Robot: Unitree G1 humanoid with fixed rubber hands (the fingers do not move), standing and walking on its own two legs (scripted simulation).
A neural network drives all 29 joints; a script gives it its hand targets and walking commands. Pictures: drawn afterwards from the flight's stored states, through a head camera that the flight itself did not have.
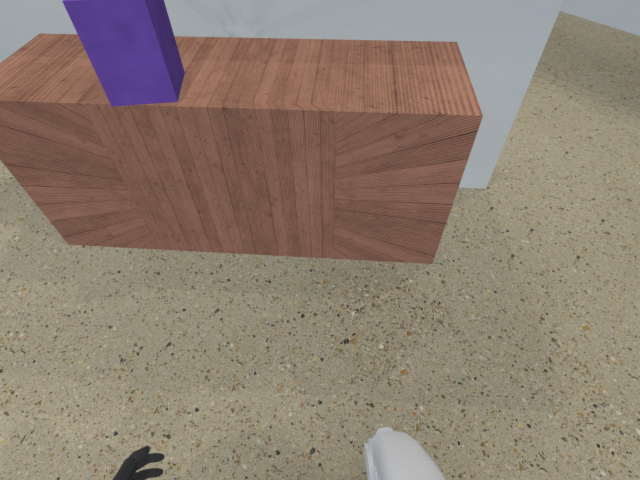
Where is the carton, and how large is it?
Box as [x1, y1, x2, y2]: [62, 0, 184, 106]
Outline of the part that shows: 62,1 112,106 177,101 184,72 163,0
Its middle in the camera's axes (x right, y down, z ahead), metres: -0.51 -0.54 +1.05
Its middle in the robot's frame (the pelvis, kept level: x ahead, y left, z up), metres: +1.20 +0.43 +0.03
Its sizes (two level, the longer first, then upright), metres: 0.183 0.175 0.265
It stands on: a pedestal, 0.66 m high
